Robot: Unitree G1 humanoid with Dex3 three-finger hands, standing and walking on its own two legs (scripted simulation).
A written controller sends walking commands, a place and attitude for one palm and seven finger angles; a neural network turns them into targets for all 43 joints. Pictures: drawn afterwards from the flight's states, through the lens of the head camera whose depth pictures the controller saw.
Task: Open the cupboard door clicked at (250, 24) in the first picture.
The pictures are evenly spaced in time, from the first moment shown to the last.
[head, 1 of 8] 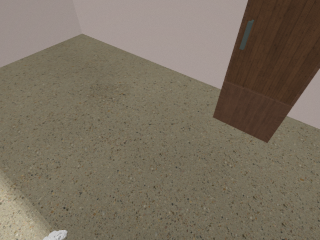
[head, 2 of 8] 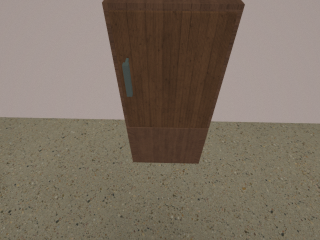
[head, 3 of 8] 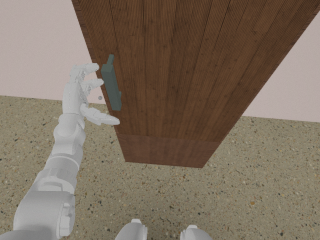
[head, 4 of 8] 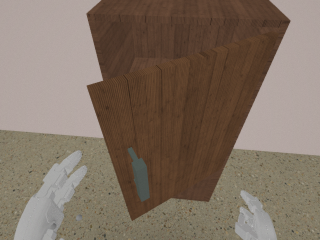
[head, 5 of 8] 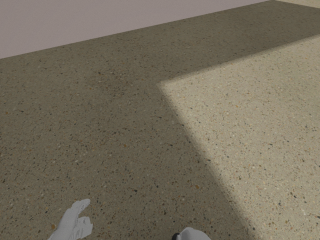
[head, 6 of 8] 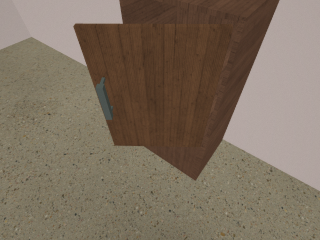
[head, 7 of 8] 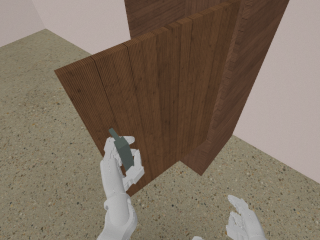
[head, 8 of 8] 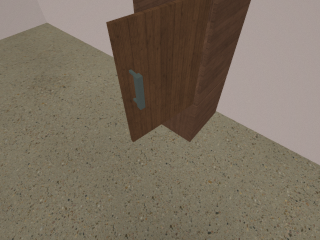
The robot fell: no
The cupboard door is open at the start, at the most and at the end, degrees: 0 79 79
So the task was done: yes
